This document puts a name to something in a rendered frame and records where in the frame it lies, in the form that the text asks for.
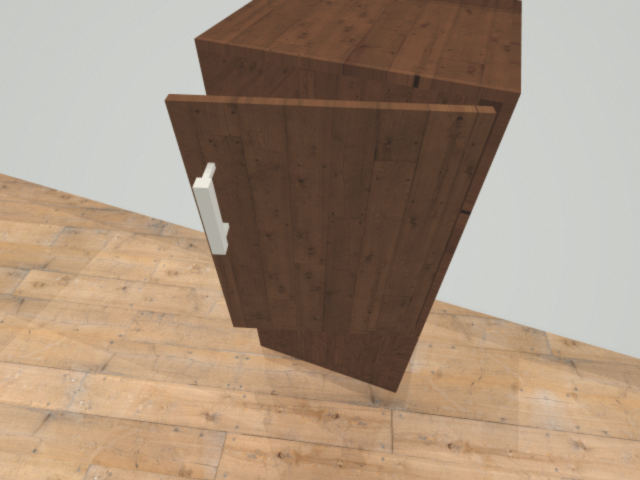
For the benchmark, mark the handle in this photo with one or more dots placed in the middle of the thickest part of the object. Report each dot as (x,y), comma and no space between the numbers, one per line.
(205,195)

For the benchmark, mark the cupboard door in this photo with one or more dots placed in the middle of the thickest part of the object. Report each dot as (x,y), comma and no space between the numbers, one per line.
(338,211)

